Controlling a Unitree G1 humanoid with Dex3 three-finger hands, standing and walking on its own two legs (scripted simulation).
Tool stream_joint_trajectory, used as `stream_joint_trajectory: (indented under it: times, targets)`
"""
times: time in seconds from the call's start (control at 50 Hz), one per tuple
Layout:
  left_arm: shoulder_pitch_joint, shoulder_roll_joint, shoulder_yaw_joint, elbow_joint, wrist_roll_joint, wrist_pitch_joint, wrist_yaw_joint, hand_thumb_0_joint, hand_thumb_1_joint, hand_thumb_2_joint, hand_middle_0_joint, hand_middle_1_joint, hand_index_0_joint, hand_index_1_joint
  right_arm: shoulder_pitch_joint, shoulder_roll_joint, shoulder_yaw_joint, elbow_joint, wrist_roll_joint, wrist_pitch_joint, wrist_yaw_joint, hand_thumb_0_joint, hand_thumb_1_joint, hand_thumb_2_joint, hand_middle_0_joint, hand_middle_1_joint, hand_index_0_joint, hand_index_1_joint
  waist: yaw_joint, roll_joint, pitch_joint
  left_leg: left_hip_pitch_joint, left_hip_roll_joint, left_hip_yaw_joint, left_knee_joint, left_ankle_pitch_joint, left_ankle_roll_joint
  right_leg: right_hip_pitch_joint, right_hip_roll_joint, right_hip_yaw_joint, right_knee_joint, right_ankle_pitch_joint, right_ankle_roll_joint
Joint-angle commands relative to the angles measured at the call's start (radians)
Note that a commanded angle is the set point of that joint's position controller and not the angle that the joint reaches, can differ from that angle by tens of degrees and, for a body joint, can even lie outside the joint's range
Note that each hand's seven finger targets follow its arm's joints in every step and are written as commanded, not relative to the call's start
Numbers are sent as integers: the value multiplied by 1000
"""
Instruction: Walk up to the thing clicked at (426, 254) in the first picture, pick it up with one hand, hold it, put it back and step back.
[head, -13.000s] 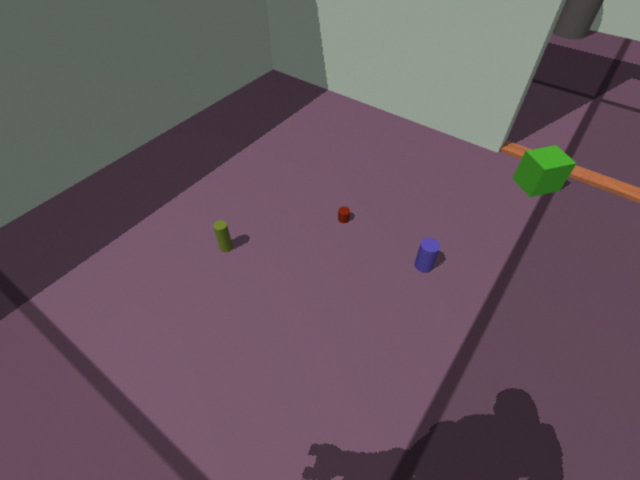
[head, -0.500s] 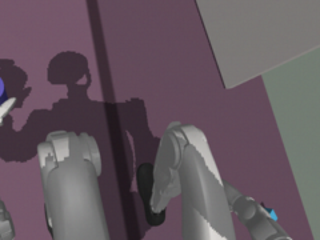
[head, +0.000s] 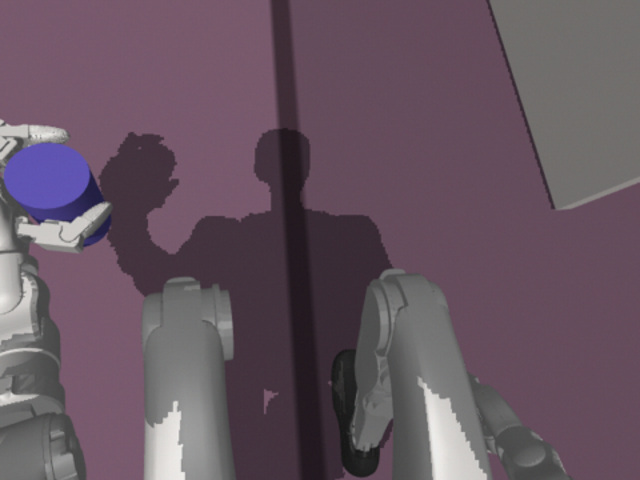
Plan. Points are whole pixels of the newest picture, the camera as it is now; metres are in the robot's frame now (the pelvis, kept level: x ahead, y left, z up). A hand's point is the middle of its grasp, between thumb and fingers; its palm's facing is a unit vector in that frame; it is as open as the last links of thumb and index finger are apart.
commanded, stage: settle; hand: left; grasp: from the side
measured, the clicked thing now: (66, 200) +0.41 +0.30 -0.09
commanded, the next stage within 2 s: lift in 0.86 s
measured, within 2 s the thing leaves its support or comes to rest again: neither
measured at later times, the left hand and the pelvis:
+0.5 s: hand (57, 168) +0.41 +0.28 +0.00, palm faces +0.31 -0.95 -0.06, open 10.1 cm; pelvis +0.01 -0.01 +0.03, yaw +3 degrees
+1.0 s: hand (52, 150) +0.42 +0.28 +0.02, palm faces +0.32 -0.95 -0.05, open 10.1 cm; pelvis +0.00 -0.01 +0.05, yaw +4 degrees
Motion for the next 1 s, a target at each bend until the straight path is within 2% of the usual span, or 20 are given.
stream_joint_trajectory:
  times: [0.0, 0.04, 0.08, 0.12, 0.14, 0.16, 0.24, 0.26, 0.46, 0.48, 0.54, 0.56, 0.64, 0.68, 0.74, 0.78, 0.84, 0.92, 0.94, 0.98]
  targets:
    - [-225, 176, 42, -217, -25, -45, -20, 0, 194, 1218, -1206, -1332, -1204, -1350, 105, -249, -122, -52, 17, -13, -34, 0, -888, -898, 200, 300, 200, 300, 7, 272, -655, 427, 4, 109, -331, 98, 34, 320, 38, -64, -217, 148, -82]
    - [-242, 170, 46, -227, -29, -34, -26, 0, 142, 1213, -1208, -1329, -1205, -1348, 102, -245, -130, -55, 23, -18, -38, 0, -889, -899, 200, 300, 199, 300, 3, 265, -656, 427, 4, 110, -337, 96, 35, 309, 36, -63, -223, 143, -84]
    - [-235, 196, 78, -242, -30, -27, -29, 0, 144, 1218, -1204, -1333, -1200, -1353, 112, -236, -141, -54, 29, -18, -44, 0, -890, -899, 200, 300, 199, 300, 25, 230, -679, 411, 3, 127, -332, 100, 40, 345, 36, -50, -240, 139, -80]
    - [-222, 122, 26, -202, -32, -12, -43, 0, 114, 1224, -1208, -1341, -1204, -1362, 110, -227, -145, -55, 32, -22, -45, 0, -894, -900, 200, 300, 199, 300, 4, 213, -664, 394, 2, 132, -336, 98, 44, 359, 33, -43, -253, 144, -77]
    - [-265, 162, 60, -272, -37, -15, -44, 0, 119, 1218, -1218, -1340, -1213, -1361, 125, -227, -150, -53, 34, -24, -47, 0, -894, -900, 200, 300, 199, 300, 16, 219, -699, 407, 2, 133, -338, 113, 43, 373, 31, -41, -255, 156, -78]
    - [-196, 151, 64, -191, -35, 0, -48, 0, 122, 1216, -1218, -1338, -1214, -1359, 116, -232, -156, -59, 38, -23, -53, 0, -896, -901, 200, 300, 199, 300, 29, 215, -703, 427, 4, 138, -340, 129, 43, 375, 28, -36, -259, 167, -77]
    - [-261, 170, 75, -277, -25, 10, -45, 0, 147, 1219, -1206, -1330, -1203, -1350, 133, -217, -170, -57, 40, -26, -60, 0, -895, -900, 200, 300, 200, 300, 33, 205, -740, 424, 4, 149, -348, 137, 47, 417, 25, -19, -281, 174, -74]
    - [-236, 131, 56, -238, -27, 18, -46, 0, 133, 1217, -1201, -1332, -1198, -1351, 134, -213, -169, -54, 42, -27, -60, 0, -895, -900, 200, 300, 200, 300, 27, 197, -726, 421, 4, 151, -352, 144, 46, 420, 24, -17, -282, 179, -73]
    - [-305, 144, 70, -304, -13, 17, -36, 0, 123, 1260, -1245, -1366, -1239, -1390, 140, -205, -191, -51, 48, -36, -72, 0, -898, -901, 200, 300, 199, 300, 35, 238, -734, 504, 7, 146, -420, 112, 39, 362, 22, -21, -306, 126, -86]
    - [-248, 106, 52, -207, -12, 30, -41, 0, 132, 1265, -1240, -1366, -1233, -1389, 136, -204, -189, -48, 48, -38, -74, 0, -897, -901, 200, 300, 199, 300, 32, 216, -710, 497, 6, 150, -417, 116, 42, 372, 19, -18, -313, 132, -83]
    - [-288, 105, 46, -220, -9, 28, -39, 0, 129, 1268, -1246, -1367, -1239, -1391, 138, -201, -190, -47, 49, -45, -75, 0, -899, -902, 199, 300, 199, 300, 24, 212, -700, 493, 5, 152, -422, 117, 43, 363, 19, -14, -319, 132, -84]
    - [-311, 137, 78, -268, -12, 22, -35, 0, 129, 1273, -1252, -1373, -1245, -1397, 146, -202, -195, -47, 47, -43, -77, 0, -900, -902, 199, 300, 199, 300, 38, 228, -722, 513, 6, 151, -427, 119, 42, 362, 18, -15, -320, 134, -85]
    - [-278, 89, 45, -179, -5, 33, -37, 0, 155, 1293, -1255, -1382, -1248, -1406, 147, -199, -197, -48, 51, -46, -76, 0, -898, -902, 199, 300, 199, 300, 23, 178, -697, 493, 3, 154, -433, 117, 45, 370, 16, -13, -334, 130, -84]
    - [-324, 145, 73, -241, 4, 23, -31, 0, 145, 1284, -1240, -1365, -1233, -1389, 152, -199, -199, -44, 48, -43, -78, 0, -896, -901, 199, 300, 199, 300, 40, 230, -740, 541, 2, 155, -447, 126, 40, 371, 14, -11, -329, 131, -87]
    - [-303, 69, 36, -173, -7, 30, -39, 0, 168, 1299, -1246, -1375, -1240, -1400, 152, -195, -200, -46, 52, -48, -75, 0, -894, -901, 199, 300, 199, 300, 13, 191, -694, 508, 1, 153, -452, 82, 44, 360, 15, -14, -344, 100, -84]
    - [-326, 147, 81, -199, 2, 21, -31, 0, 151, 1298, -1244, -1373, -1238, -1397, 166, -193, -198, -32, 50, -48, -78, 0, -892, -901, 199, 300, 199, 300, 40, 190, -722, 509, 0, 165, -450, 100, 47, 401, 15, -3, -352, 110, -82]
    - [-330, 95, 53, -177, -1, 26, -38, 0, 150, 1286, -1233, -1361, -1228, -1385, 168, -189, -200, -38, 50, -49, -76, 0, -895, -901, 199, 300, 199, 300, 20, 181, -724, 508, -1, 163, -452, 106, 49, 400, 15, -4, -354, 119, -81]
    - [-310, 94, 58, -133, 7, 28, -30, 0, 190, 1282, -1213, -1341, -1210, -1362, 171, -189, -197, -36, 47, -49, -76, 0, -892, -900, 199, 300, 199, 300, 23, 171, -708, 498, -2, 168, -453, 104, 50, 413, 14, -2, -364, 117, -80]
    - [-368, 141, 73, -211, 11, 18, -26, 0, 183, 1276, -1215, -1339, -1212, -1360, 176, -189, -198, -35, 47, -48, -77, 0, -893, -901, 199, 300, 199, 300, 34, 196, -746, 510, -2, 168, -457, 117, 48, 422, 13, 1, -357, 128, -83]
    - [-344, 130, 69, -185, 18, 22, -25, 0, 160, 1202, -1259, -1397, -1290, -1382, 183, -186, -201, -34, 48, -42, -76, 0, -924, -900, 200, 299, 200, 299, 36, 206, -757, 536, -2, 169, -470, 127, 45, 425, 11, 2, -359, 131, -84]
